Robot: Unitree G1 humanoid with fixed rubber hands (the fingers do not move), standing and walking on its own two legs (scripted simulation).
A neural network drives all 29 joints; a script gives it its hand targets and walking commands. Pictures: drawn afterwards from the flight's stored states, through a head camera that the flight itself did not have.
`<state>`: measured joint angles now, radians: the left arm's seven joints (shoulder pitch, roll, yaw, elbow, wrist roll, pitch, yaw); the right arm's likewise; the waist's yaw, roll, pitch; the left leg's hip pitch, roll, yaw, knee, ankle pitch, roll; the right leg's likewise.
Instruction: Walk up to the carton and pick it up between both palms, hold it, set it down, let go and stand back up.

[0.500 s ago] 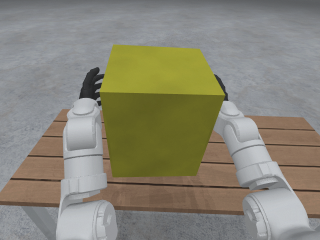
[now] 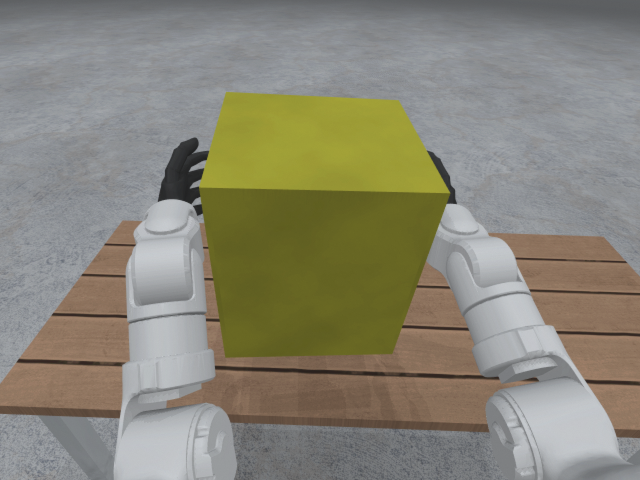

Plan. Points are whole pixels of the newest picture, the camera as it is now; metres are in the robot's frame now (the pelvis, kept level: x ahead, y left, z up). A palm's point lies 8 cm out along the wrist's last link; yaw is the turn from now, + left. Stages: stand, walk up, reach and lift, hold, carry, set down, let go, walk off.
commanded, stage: hold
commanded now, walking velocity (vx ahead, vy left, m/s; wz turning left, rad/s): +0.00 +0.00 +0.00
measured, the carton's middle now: (312, 228) +0.37 +0.00 +0.19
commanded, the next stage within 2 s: set down in 1.02 s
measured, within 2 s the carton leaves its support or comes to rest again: neither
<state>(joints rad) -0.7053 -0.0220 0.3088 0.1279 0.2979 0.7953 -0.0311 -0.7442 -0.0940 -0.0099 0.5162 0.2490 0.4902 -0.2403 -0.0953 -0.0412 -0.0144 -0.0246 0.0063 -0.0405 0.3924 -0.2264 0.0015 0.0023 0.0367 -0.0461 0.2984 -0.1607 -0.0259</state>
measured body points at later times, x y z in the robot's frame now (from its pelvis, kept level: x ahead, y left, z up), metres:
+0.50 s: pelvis -0.01 +0.00 +0.00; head -0.06 +0.03 +0.45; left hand +0.38 +0.15 +0.24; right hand +0.38 -0.15 +0.22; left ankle +0.00 +0.12 -0.75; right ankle +0.01 -0.10 -0.75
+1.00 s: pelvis +0.00 +0.00 +0.00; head -0.06 +0.02 +0.45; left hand +0.37 +0.15 +0.24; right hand +0.37 -0.16 +0.21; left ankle +0.00 +0.12 -0.75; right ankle +0.01 -0.10 -0.75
